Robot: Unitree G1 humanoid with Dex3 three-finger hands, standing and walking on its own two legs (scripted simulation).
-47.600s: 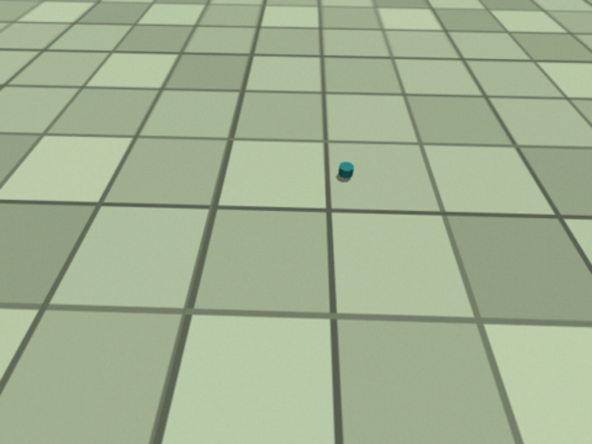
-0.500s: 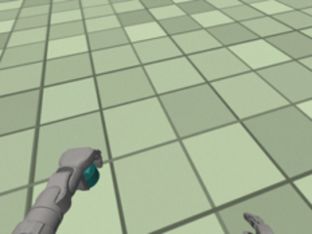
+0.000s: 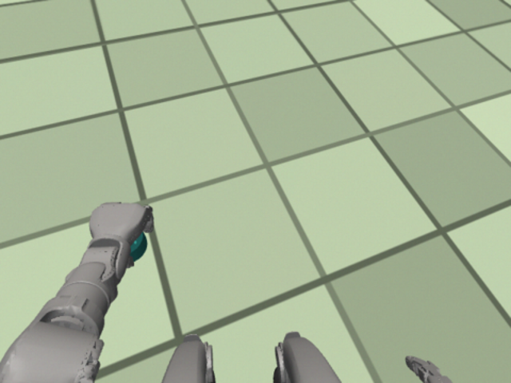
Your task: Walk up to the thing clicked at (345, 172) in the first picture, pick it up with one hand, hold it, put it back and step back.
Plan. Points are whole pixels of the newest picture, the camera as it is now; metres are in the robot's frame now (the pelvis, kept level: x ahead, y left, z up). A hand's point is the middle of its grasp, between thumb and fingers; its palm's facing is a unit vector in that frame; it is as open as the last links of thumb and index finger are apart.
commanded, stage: crouch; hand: left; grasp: from above
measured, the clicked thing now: (125, 241) +0.40 +0.22 -0.13
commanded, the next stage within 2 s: lower in 1.50 s
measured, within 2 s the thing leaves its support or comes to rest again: neither
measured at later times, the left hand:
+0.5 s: hand (162, 253) +0.44 +0.19 -0.33, palm faces -0.44 +0.01 -0.90, open 8.5 cm
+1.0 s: hand (173, 251) +0.49 +0.19 -0.46, palm faces -0.44 -0.01 -0.90, open 8.5 cm
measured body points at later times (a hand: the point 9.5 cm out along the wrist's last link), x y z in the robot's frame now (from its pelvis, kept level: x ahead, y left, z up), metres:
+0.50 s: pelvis -0.04 +0.00 -0.20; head +0.18 +0.02 +0.20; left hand +0.46 +0.19 -0.28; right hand -0.02 -0.26 -0.32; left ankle +0.05 +0.12 -0.65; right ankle +0.03 -0.13 -0.65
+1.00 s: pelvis -0.04 +0.00 -0.29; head +0.22 +0.03 +0.07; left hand +0.51 +0.19 -0.41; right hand -0.03 -0.27 -0.41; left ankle +0.05 +0.12 -0.65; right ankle +0.03 -0.13 -0.65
